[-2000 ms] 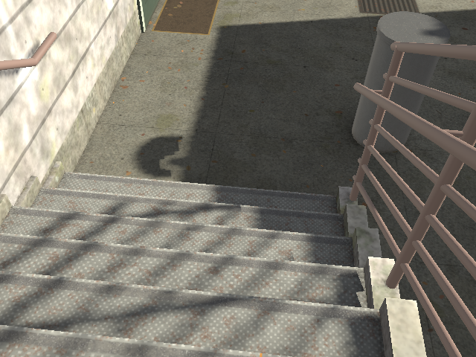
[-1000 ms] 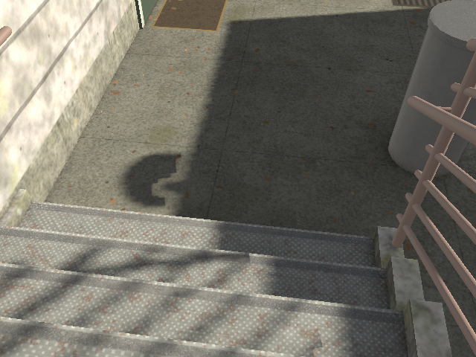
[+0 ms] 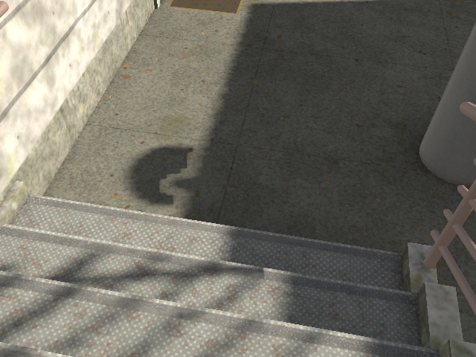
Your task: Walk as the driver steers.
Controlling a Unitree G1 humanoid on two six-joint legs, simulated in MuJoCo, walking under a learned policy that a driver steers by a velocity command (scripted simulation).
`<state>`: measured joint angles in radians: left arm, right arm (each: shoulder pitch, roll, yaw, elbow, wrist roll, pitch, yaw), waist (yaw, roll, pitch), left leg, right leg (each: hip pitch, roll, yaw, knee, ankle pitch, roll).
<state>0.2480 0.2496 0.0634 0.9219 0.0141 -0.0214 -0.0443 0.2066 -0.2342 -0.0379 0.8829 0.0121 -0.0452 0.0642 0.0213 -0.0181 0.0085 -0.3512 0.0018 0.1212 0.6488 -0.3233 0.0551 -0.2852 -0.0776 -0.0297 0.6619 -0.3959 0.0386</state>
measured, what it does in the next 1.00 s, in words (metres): walks ahead: right foot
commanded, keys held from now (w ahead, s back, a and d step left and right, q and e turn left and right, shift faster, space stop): e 0.48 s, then no key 0.04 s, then w+q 0.48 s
